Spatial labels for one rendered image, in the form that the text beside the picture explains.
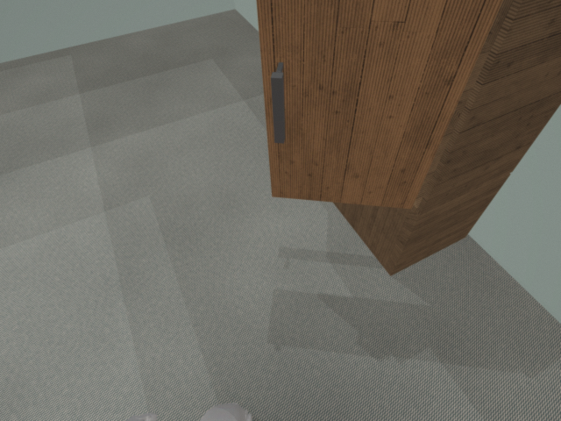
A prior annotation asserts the left robot thigh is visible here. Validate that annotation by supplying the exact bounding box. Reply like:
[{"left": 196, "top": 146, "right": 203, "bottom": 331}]
[{"left": 200, "top": 403, "right": 252, "bottom": 421}]

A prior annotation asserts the handle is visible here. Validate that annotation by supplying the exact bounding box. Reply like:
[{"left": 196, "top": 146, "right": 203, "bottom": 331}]
[{"left": 271, "top": 62, "right": 285, "bottom": 144}]

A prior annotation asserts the cupboard door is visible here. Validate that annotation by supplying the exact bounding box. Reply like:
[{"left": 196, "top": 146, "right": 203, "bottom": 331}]
[{"left": 257, "top": 0, "right": 503, "bottom": 209}]

